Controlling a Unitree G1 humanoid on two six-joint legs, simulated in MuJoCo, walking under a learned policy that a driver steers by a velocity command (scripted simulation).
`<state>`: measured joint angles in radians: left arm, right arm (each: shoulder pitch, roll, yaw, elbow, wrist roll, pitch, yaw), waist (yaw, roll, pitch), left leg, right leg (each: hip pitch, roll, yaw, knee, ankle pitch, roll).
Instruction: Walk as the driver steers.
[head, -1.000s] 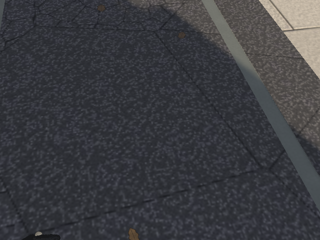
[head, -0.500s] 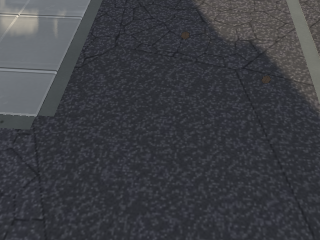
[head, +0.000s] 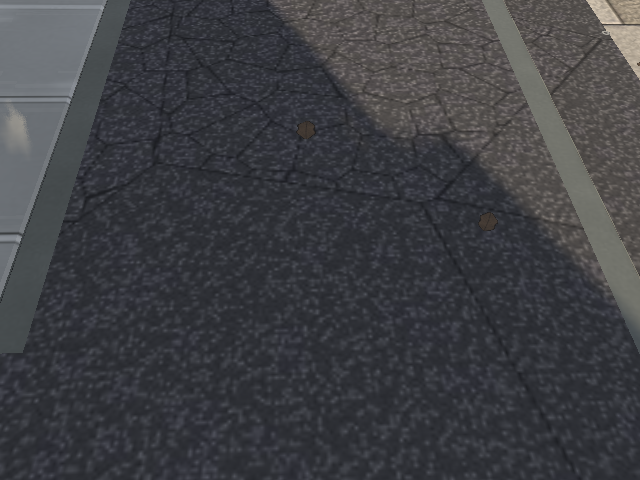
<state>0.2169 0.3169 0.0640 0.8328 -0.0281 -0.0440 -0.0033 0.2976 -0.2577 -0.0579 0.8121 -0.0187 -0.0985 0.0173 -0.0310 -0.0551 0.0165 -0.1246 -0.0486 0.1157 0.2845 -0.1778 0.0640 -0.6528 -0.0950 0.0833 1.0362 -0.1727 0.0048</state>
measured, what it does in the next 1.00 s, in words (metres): walks ahead, turning right: right foot, then left foot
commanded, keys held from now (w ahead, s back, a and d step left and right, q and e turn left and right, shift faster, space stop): w+e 0.18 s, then e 0.76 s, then no key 0.06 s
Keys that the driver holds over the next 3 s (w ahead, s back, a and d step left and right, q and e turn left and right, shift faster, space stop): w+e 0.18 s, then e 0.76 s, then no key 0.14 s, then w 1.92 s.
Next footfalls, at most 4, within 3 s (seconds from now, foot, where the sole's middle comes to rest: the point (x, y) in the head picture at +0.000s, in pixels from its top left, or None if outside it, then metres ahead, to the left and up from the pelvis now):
0.28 right None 0.32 -0.15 -0.78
0.76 left None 0.45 0.04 -0.78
1.16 right None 0.27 -0.17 -0.78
1.60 left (365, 425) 0.61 -0.11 -0.78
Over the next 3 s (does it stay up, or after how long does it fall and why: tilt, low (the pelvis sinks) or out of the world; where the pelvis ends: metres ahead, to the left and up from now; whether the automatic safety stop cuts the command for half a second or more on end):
stays up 1.03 -0.57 0.00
